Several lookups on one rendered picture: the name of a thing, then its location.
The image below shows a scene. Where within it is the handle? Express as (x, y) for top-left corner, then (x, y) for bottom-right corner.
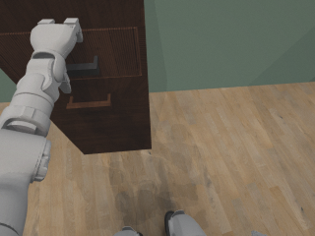
(66, 100), (112, 113)
(65, 55), (99, 77)

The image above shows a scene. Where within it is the robot right shin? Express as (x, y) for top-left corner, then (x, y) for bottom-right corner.
(172, 209), (185, 218)

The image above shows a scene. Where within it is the robot left upper arm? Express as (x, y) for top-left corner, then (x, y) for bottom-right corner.
(0, 128), (52, 236)

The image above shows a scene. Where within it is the left robot forearm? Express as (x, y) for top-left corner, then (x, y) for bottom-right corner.
(0, 48), (66, 138)

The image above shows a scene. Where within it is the cabinet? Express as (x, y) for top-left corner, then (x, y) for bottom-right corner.
(0, 0), (152, 154)

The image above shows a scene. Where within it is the drawer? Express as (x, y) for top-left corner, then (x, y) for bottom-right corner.
(0, 27), (141, 80)

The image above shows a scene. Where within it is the robot left hand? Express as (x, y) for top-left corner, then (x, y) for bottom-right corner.
(30, 18), (83, 93)

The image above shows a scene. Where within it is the robot shin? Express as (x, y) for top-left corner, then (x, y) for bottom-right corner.
(122, 226), (135, 232)
(172, 209), (185, 218)

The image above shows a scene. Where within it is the robot left shin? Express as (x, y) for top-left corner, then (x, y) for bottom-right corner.
(122, 226), (135, 232)

